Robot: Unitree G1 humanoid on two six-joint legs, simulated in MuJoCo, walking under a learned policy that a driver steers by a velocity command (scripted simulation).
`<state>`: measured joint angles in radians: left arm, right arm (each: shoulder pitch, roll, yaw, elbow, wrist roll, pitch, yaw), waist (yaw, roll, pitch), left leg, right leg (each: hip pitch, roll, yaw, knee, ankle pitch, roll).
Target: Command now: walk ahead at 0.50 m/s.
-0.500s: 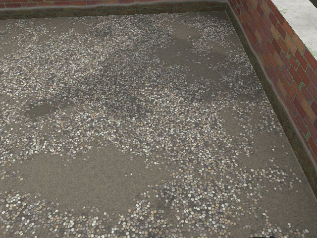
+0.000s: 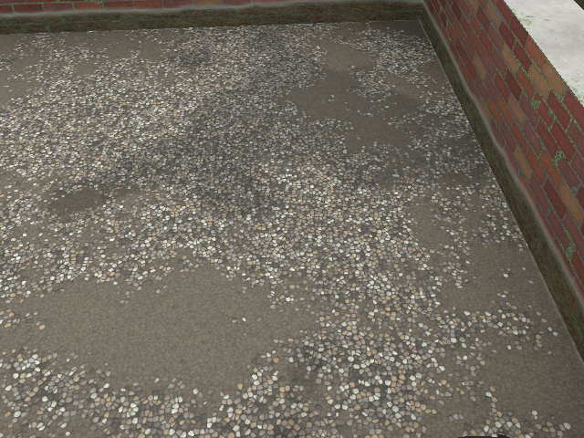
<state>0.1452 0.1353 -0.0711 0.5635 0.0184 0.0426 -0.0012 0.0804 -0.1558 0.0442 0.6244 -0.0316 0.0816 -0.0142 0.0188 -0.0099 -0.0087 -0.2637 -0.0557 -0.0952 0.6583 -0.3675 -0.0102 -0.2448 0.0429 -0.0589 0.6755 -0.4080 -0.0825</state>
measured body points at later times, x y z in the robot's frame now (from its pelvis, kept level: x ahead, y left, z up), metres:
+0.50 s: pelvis +0.00 +0.00 +0.00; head -0.01 -0.01 +0.45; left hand +0.19 +0.19 -0.08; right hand +0.21 -0.20 -0.08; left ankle -0.01 +0.13 -0.72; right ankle -0.03 -0.06 -0.72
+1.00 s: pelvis +0.00 +0.00 +0.00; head -0.01 -0.01 +0.45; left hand +0.19 +0.19 -0.08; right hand +0.21 -0.20 -0.08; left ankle -0.01 +0.13 -0.72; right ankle -0.03 -0.06 -0.72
